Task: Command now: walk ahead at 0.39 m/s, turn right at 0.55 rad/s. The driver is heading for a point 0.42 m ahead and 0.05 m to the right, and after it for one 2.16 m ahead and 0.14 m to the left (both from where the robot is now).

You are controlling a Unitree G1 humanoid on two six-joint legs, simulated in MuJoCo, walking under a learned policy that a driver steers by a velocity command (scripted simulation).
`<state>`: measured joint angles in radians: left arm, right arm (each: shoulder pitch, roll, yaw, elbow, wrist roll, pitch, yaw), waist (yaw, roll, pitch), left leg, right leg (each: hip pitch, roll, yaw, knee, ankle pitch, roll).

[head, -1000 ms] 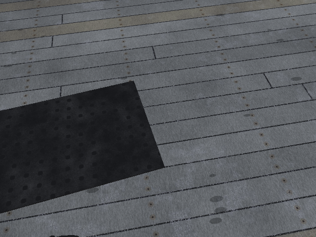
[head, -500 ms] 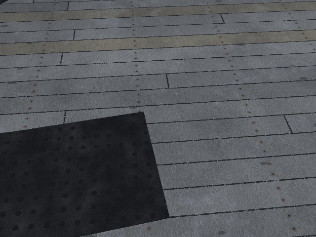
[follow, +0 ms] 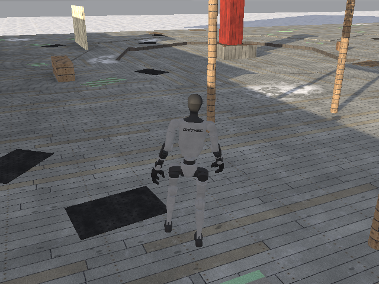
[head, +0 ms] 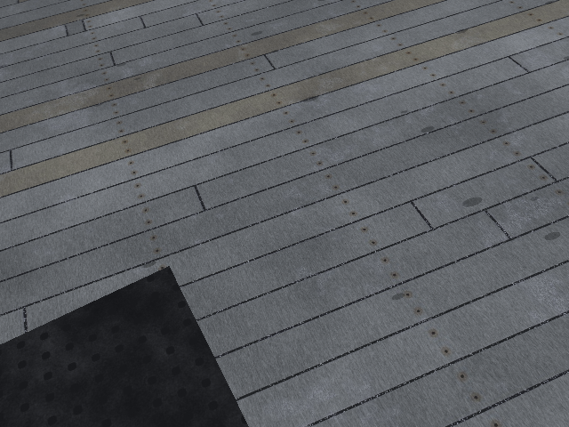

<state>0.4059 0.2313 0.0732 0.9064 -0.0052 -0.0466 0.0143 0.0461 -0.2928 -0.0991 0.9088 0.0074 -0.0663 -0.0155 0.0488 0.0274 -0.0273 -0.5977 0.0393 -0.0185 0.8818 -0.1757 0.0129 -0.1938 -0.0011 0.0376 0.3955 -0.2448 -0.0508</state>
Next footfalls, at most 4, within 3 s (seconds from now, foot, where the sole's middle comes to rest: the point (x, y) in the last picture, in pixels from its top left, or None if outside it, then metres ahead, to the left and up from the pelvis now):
0.34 left None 0.33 0.14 -0.79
0.80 right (442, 425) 0.53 -0.23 -0.79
1.32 left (350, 302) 0.86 -0.03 -0.79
1.82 right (404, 214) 1.17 -0.21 -0.79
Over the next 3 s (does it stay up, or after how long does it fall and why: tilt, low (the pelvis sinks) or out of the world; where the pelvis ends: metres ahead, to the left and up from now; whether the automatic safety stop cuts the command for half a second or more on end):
stays up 1.60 0.08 -0.01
